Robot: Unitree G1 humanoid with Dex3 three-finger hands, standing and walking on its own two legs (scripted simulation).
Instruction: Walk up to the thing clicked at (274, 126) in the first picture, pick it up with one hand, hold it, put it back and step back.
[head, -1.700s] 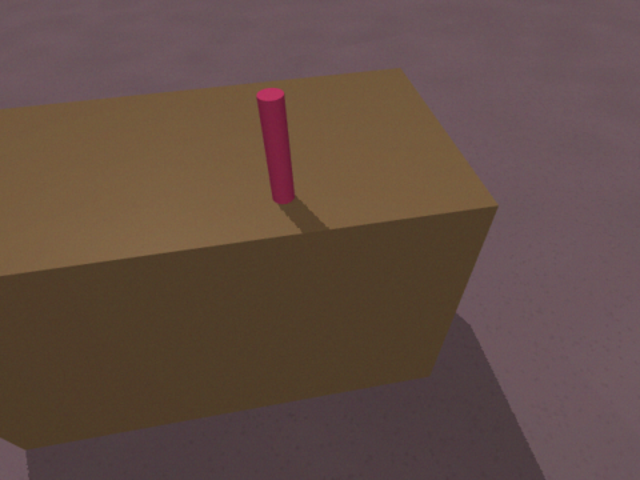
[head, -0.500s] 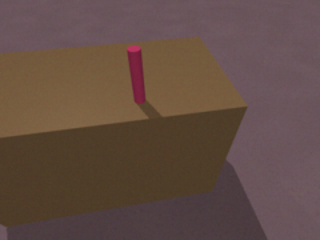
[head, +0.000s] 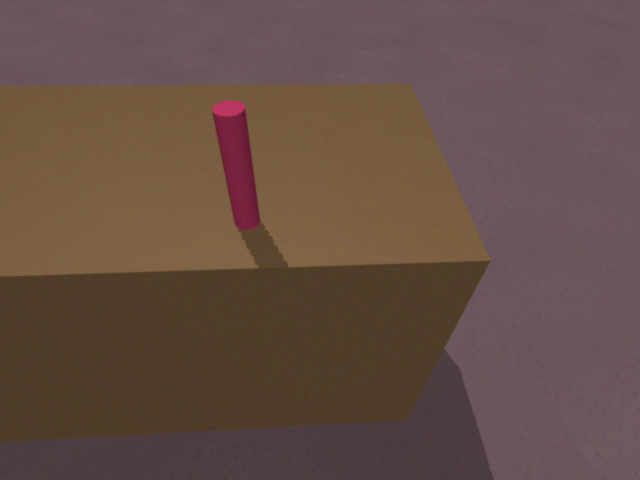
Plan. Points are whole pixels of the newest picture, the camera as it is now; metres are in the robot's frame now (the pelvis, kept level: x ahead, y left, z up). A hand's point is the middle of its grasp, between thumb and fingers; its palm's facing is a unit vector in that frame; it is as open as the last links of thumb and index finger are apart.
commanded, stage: walk up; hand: left
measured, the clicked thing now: (239, 171) +0.54 +0.17 +0.10
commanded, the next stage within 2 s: stand in 1.92 s
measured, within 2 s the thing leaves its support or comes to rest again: neither
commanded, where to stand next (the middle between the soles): +0.14 -0.06 m, yaw +4 degrees
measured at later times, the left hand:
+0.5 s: hand (210, 474) +0.19 +0.19 -0.14, palm faces +0.02 -0.92 -0.40, open 7.4 cm
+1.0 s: hand out of the picture +0.14 +0.21 -0.15, palm faces +0.08 -0.92 -0.39, open 7.4 cm
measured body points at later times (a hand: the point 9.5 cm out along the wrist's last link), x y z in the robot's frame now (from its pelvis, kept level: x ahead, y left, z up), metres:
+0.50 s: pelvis +0.10 -0.08 -0.02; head +0.14 -0.10 +0.43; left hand +0.18 +0.23 -0.12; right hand +0.19 -0.41 -0.14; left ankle +0.08 +0.07 -0.69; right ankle +0.17 -0.21 -0.73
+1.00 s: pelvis +0.10 -0.07 -0.01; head +0.13 -0.07 +0.44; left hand +0.14 +0.26 -0.13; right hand +0.24 -0.37 -0.12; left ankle +0.08 +0.04 -0.73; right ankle +0.15 -0.21 -0.73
